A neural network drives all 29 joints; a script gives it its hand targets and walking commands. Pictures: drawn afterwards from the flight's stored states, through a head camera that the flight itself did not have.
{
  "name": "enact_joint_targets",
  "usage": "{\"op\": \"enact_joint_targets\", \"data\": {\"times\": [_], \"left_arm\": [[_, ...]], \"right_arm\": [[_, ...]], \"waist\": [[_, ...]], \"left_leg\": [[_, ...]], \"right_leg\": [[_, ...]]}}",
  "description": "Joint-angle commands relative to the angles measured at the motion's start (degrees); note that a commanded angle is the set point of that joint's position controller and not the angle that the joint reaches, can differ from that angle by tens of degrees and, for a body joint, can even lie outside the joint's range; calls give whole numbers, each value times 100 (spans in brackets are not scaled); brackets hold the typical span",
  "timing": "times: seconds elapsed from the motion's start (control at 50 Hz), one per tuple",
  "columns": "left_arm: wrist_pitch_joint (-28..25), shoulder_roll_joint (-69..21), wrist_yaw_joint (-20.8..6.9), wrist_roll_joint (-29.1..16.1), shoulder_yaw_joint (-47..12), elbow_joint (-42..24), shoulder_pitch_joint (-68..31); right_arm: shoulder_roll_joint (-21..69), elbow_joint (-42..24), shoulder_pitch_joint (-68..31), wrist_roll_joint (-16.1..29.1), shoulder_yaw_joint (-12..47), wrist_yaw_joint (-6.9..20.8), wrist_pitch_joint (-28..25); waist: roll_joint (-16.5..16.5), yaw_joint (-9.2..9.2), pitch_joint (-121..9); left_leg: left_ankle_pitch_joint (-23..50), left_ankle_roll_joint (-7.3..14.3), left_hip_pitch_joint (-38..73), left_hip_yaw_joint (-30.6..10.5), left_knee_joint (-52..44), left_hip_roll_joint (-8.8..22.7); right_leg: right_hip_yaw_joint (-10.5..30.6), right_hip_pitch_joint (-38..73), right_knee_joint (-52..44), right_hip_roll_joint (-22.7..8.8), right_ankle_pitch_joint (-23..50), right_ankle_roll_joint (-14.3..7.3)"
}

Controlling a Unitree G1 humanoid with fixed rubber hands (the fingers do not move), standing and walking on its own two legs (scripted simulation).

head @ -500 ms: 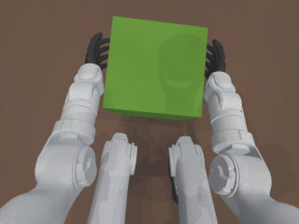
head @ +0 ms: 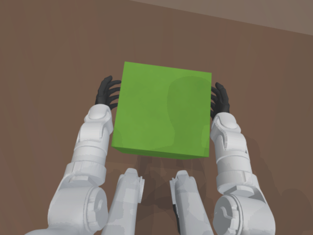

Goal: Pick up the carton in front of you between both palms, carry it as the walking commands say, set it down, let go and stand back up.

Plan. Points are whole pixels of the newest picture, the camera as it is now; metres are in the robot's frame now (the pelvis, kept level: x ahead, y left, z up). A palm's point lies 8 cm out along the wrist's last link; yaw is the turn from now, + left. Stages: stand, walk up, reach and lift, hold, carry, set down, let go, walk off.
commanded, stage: reach and lift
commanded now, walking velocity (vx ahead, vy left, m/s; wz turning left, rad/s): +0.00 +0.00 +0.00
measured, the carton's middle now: (159, 119) +0.42 +0.00 -0.12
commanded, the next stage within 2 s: hold in 1.92 s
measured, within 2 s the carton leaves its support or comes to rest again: neither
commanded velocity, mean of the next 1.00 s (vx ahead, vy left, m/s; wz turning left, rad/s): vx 0.00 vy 0.00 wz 0.00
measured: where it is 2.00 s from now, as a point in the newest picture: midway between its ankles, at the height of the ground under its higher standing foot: (154, 218)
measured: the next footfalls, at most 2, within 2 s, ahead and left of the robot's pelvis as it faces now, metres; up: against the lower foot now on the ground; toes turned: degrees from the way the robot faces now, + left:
none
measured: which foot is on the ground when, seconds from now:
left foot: down 0.00-1.00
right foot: down 0.00-1.00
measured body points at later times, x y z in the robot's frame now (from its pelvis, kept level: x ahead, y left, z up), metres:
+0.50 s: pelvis +0.06 -0.01 +0.15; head +0.15 +0.00 +0.59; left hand +0.41 +0.15 +0.10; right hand +0.40 -0.16 +0.10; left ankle +0.09 +0.13 -0.53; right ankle +0.08 -0.14 -0.53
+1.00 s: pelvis +0.08 +0.00 +0.21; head +0.04 +0.00 +0.66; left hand +0.37 +0.15 +0.22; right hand +0.37 -0.16 +0.23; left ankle +0.09 +0.13 -0.53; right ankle +0.08 -0.14 -0.53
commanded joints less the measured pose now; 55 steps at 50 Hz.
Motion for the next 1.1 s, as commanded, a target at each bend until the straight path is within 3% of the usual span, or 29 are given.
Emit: {"op": "enact_joint_targets", "data": {"times": [0.0,0.02,0.04,0.08,0.1,0.18,0.2,0.24,0.26,0.3,0.32,0.36,0.38,0.4,0.44,0.46,0.48,0.52,0.58,0.6,0.66,0.76,0.84,0.88,0.98,1.02,1.04,1.06,1.08], "left_arm": [[-192,-6484,-1309,-886,-3382,-247,-3140],[-197,-6373,-1319,-829,-3353,-242,-3131],[-178,-6366,-1315,-690,-3209,-185,-2870],[-232,-6356,-1337,-584,-3211,-156,-2502],[-280,-6246,-1365,-563,-3165,-193,-2478],[-372,-6289,-1408,-537,-3217,-345,-2046],[-357,-6242,-1447,-545,-3222,-302,-1912],[-396,-6441,-1444,-596,-3295,-239,-1796],[-423,-6324,-1466,-547,-3261,-246,-1710],[-397,-6437,-1433,-551,-3265,-148,-1392],[-389,-6326,-1434,-407,-3179,-182,-1209],[-324,-6195,-1467,-279,-3223,-240,-1092],[-347,-6388,-1460,-481,-3532,-569,-1201],[-356,-6359,-1498,-473,-3458,-585,-842],[-324,-6321,-1529,-545,-3555,-628,-840],[-278,-6108,-1550,-409,-3429,-655,-743],[-254,-6247,-1537,-439,-3543,-725,-531],[-115,-6251,-1546,-472,-3671,-885,-501],[53,-6421,-1525,-592,-3842,-901,61],[133,-6411,-1503,-502,-3814,-980,156],[375,-6501,-1475,-740,-3961,-1220,447],[878,-6374,-1488,-627,-4315,-1848,847],[1336,-6097,-1584,-402,-3830,-1900,882],[1462,-6238,-1661,-356,-3703,-1943,598],[1570,-6121,-1808,-364,-3396,-1498,-167],[1504,-6359,-1839,-459,-3476,-1677,-580],[1527,-6261,-1865,-355,-3304,-1553,-624],[1482,-6319,-1864,-384,-3368,-1654,-490],[1500,-6356,-1874,-382,-3412,-1578,-589]], "right_arm": [[6074,234,-3094,631,3580,1337,85],[6137,329,-2755,583,3537,1335,80],[6283,313,-2795,710,3568,1344,52],[6220,431,-2332,477,3485,1338,76],[6365,229,-2391,606,3615,1337,32],[6393,263,-1927,373,3593,1307,-25],[6348,177,-1918,460,3557,1269,-66],[6301,16,-1753,454,3699,1235,-118],[6246,114,-1616,374,3686,1223,-128],[6216,193,-1220,339,3596,1214,-115],[6240,105,-1118,255,3622,1250,-68],[6379,201,-905,214,3669,1272,-2],[6347,200,-659,238,3718,1305,-1],[6552,0,-702,372,3889,1317,-11],[6480,-111,-725,322,3883,1303,1],[6505,-106,-543,372,4034,1286,61],[6421,-247,-368,320,4024,1286,92],[6345,16,-62,387,3982,1339,201],[6207,-380,309,420,4123,1406,332],[6115,-497,220,497,4215,1431,370],[5986,-576,568,485,4212,1578,657],[6115,-1079,992,716,4470,1714,1105],[6145,-1144,953,604,4281,1701,1543],[6015,-1241,697,416,4076,1718,1668],[5968,-844,-43,271,3601,1803,1771],[6062,-1047,-339,269,3702,1837,1675],[6081,-1010,-359,235,3648,1866,1691],[6088,-989,-418,328,3714,1878,1702],[6085,-1030,-464,287,3673,1878,1699]], "waist": [[173,-153,-4727],[285,-141,-4567],[307,143,-4436],[222,67,-4022],[143,266,-4203],[-123,17,-3836],[-23,191,-3696],[30,2,-3671],[-21,133,-3479],[40,-85,-3148],[-61,126,-3033],[80,137,-2676],[77,-89,-2877],[-62,207,-3004],[-106,67,-2824],[-19,260,-2629],[-202,20,-2755],[185,45,-2481],[40,-104,-2051],[336,31,-2080],[-45,-138,-1671],[303,-35,-1071],[7,207,24],[111,-4,176],[47,-6,466],[-94,15,155],[134,-75,113],[61,68,-51],[-11,-63,8]], "left_leg": [[1209,54,3631,733,-1489,-328],[1128,50,3737,713,-1642,-351],[1155,101,3830,692,-1797,-335],[1350,118,3877,649,-2015,-298],[1502,146,4026,714,-2065,-312],[1583,203,4522,549,-2462,-289],[1721,192,4676,550,-2667,-304],[1688,232,5142,458,-2852,-246],[1634,199,4971,474,-3030,-255],[1470,227,5253,432,-3250,-211],[1585,268,5389,385,-3433,-178],[1718,260,5532,413,-3720,-153],[2019,215,5864,355,-3769,-191],[2249,243,6050,376,-3877,-164],[2312,257,6284,265,-4149,-129],[2257,282,6393,301,-4278,-146],[2581,292,6743,208,-4443,-104],[2647,237,7132,242,-4696,-83],[3118,256,7729,137,-5158,7],[3348,192,7979,61,-5249,18],[3399,133,8451,9,-5624,74],[3876,91,9064,-56,-6269,129],[2886,225,8817,38,-6694,99],[2539,197,8985,64,-6761,103],[1426,256,8974,192,-6884,133],[1289,270,8910,214,-6798,181],[1326,210,8809,243,-6809,118],[1509,237,8952,266,-6728,149],[1566,264,8916,224,-6710,143]], "right_leg": [[-836,3228,-1422,432,1295,-253],[-824,3248,-1506,413,1225,-288],[-736,3342,-1621,387,1276,-283],[-612,3671,-1954,364,1479,-299],[-546,3858,-2126,363,1556,-263],[-514,4302,-2553,336,1675,-232],[-456,4512,-2736,291,1775,-234],[-454,4683,-2917,266,1742,-255],[-432,4971,-3117,266,1765,-266],[-334,5334,-3408,218,1700,-325],[-381,5236,-3477,216,1657,-283],[-239,5617,-3833,193,1965,-304],[-282,5978,-3881,194,2324,-320],[-182,6132,-4084,172,2378,-283],[-258,6490,-4223,161,2525,-275],[-120,6704,-4369,67,2521,-289],[-204,6795,-4534,102,2787,-261],[-88,7128,-4826,58,2824,-334],[-100,7415,-5236,34,3198,-343],[-124,7537,-5282,46,3203,-348],[-222,8069,-5646,36,3180,-354],[-166,8752,-6318,-45,3571,-363],[-136,8967,-6708,-119,3129,-327],[-183,8962,-6763,-98,2731,-375],[-263,8731,-6902,-83,1650,-419],[-293,8841,-6759,-108,1584,-477],[-227,8991,-6774,-152,1740,-476],[-237,9025,-6777,-155,1748,-450],[-278,8972,-6726,-96,1829,-438]]}}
